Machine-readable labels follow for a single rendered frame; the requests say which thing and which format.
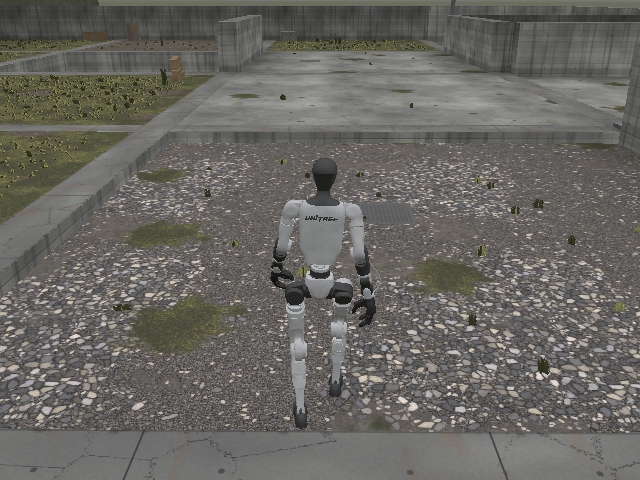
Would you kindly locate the right robot hand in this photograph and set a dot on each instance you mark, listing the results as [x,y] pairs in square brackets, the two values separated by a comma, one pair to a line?
[371,310]

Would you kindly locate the left robot upper arm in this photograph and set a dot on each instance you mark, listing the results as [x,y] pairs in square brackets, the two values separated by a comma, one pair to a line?
[290,211]

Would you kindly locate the right robot forearm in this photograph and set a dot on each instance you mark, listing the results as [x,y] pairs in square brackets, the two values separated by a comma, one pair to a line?
[364,276]

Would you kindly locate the right robot upper arm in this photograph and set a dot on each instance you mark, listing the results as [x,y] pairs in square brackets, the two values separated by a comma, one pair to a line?
[354,213]

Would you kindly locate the humanoid robot head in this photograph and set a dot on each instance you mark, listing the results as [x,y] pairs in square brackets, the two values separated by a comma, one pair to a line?
[324,173]

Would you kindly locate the left robot hand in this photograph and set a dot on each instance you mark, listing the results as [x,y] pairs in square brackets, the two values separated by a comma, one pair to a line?
[283,274]

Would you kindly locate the left robot shin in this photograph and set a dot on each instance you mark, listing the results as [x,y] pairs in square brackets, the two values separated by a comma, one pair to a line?
[298,371]

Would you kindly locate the left robot forearm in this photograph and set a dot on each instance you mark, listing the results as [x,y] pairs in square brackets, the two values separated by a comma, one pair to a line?
[278,259]

